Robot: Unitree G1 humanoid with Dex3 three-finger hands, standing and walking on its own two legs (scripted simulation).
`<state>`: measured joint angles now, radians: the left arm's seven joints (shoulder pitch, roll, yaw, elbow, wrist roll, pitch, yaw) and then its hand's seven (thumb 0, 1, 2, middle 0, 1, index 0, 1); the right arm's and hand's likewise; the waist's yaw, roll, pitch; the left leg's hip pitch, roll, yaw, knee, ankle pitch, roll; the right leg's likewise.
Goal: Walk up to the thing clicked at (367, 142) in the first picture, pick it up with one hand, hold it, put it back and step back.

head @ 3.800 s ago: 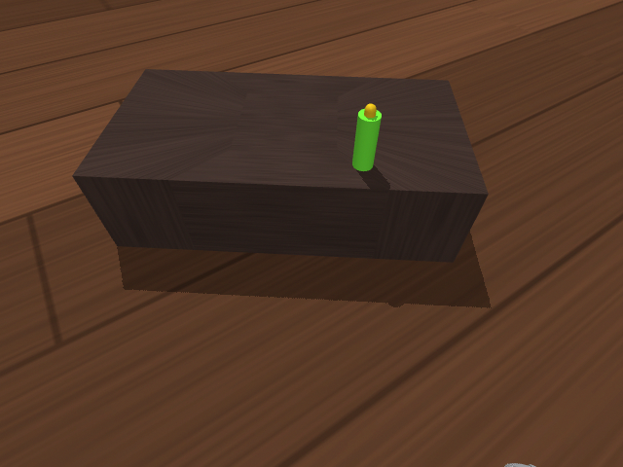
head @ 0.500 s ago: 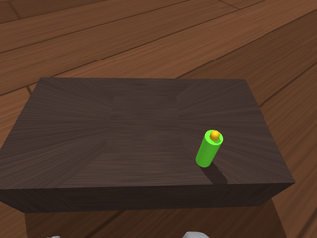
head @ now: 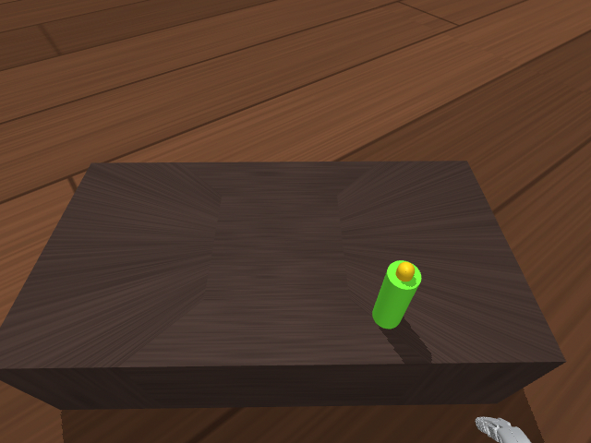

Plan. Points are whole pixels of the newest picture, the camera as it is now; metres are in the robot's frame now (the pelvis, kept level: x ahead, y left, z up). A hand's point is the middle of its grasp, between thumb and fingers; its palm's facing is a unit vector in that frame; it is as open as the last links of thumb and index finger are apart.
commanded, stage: walk up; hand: right
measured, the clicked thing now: (396, 293) +0.47 -0.22 -0.27
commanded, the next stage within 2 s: stand in 0.70 s
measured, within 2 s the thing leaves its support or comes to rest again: neither
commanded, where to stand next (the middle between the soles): +0.03 -0.01 m, yaw +0 degrees
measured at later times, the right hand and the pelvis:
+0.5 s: hand out of the picture +0.06 -0.27 -0.16, palm faces -0.01 +0.94 -0.34, open 7.4 cm; pelvis +0.00 -0.01 +0.00, yaw +0 degrees
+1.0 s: hand out of the picture +0.08 -0.26 -0.16, palm faces -0.03 +0.94 -0.33, open 7.4 cm; pelvis +0.00 -0.01 +0.00, yaw +0 degrees
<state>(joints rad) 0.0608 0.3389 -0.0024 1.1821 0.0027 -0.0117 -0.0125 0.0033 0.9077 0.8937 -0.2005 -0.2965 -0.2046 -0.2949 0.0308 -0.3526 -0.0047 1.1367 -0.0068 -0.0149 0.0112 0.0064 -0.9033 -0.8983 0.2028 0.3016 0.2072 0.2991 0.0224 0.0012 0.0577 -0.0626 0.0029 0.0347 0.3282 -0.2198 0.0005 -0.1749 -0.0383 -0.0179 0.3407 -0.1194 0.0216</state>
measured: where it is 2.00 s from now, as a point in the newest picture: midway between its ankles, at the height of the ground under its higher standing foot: outside the picture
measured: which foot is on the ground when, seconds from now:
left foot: down 0.00-1.00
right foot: down 0.00-1.00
